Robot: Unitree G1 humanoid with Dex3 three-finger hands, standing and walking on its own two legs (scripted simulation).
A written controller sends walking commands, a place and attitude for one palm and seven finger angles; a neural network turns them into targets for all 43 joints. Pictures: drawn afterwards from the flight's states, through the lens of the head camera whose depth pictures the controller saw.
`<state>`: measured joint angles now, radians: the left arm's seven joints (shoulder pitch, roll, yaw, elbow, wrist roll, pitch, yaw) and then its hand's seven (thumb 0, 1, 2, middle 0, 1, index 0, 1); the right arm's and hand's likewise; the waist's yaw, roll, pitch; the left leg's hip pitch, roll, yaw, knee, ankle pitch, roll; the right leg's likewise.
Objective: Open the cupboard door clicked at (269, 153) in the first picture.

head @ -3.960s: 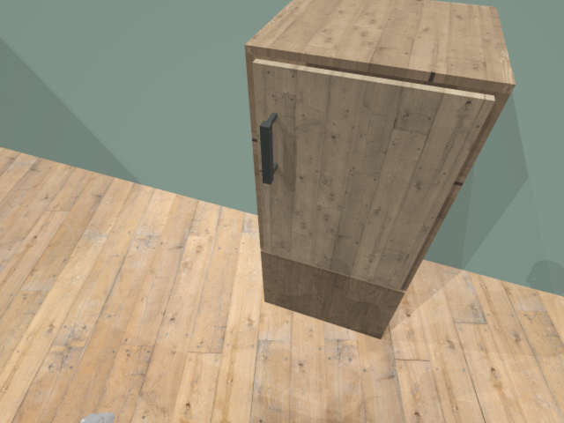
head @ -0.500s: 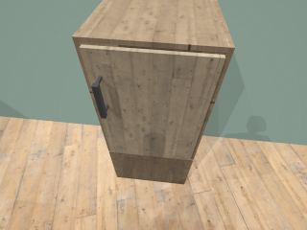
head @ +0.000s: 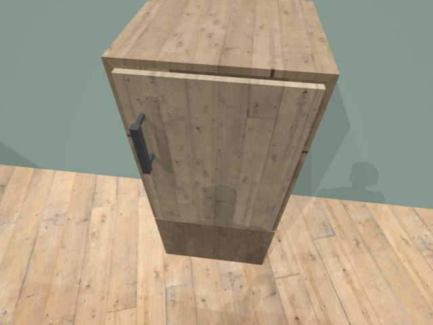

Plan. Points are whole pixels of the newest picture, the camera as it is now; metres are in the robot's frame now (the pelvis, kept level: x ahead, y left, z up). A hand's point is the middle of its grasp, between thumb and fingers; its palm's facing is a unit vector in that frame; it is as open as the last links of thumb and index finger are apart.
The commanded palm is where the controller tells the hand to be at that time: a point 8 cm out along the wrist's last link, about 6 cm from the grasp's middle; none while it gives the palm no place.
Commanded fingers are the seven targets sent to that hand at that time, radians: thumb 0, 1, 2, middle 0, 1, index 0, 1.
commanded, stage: look again from close up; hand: left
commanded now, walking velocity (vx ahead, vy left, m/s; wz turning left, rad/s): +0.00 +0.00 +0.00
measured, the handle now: (144, 145) +0.49 +0.21 +0.03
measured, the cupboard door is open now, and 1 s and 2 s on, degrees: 0 0 0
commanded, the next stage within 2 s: shuffle to correct the standing spot in 0.48 s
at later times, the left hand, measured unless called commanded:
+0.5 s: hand out of the picture +0.03 +0.20 -0.17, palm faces +0.00 -0.97 -0.23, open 7.3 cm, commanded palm none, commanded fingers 0.00 0.90 0.90 -0.20 -0.30 -0.20 -0.30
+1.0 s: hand out of the picture -0.01 +0.22 -0.19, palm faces +0.04 -0.98 -0.22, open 7.3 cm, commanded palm none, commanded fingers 0.00 0.90 0.90 -0.20 -0.30 -0.20 -0.30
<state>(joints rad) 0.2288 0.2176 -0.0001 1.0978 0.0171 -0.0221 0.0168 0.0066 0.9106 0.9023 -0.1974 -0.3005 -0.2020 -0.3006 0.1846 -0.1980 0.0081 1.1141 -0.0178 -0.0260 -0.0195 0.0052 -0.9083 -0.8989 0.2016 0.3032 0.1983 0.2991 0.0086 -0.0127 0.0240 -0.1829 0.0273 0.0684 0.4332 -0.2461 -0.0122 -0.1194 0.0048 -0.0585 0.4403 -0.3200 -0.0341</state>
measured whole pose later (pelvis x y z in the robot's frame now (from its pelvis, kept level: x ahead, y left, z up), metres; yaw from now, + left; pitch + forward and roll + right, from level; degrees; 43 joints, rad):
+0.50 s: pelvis +0.01 +0.00 +0.00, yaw +0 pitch +0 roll +1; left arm 0.22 0.22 0.00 1.11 0.02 -0.02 0.02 0.01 0.91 0.90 -0.20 -0.30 -0.20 -0.30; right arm 0.19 -0.21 0.01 1.14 -0.02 -0.02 -0.02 0.01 -0.91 -0.90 0.20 0.30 0.20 0.30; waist 0.00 -0.02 0.02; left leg -0.15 0.02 0.07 0.40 -0.24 -0.01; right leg -0.09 0.00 -0.06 0.40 -0.31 -0.03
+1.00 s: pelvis -0.03 +0.03 -0.01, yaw +1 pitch -1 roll +1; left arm 0.25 0.21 0.03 1.02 0.02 0.03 0.03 0.01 0.91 0.90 -0.20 -0.30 -0.20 -0.30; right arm 0.21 -0.18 -0.03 1.03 -0.02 0.01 -0.01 0.01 -0.91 -0.90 0.20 0.30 0.20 0.30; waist 0.01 -0.04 0.06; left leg -0.28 0.00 0.08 0.57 -0.25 0.02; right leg -0.23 -0.05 -0.05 0.61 -0.38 0.00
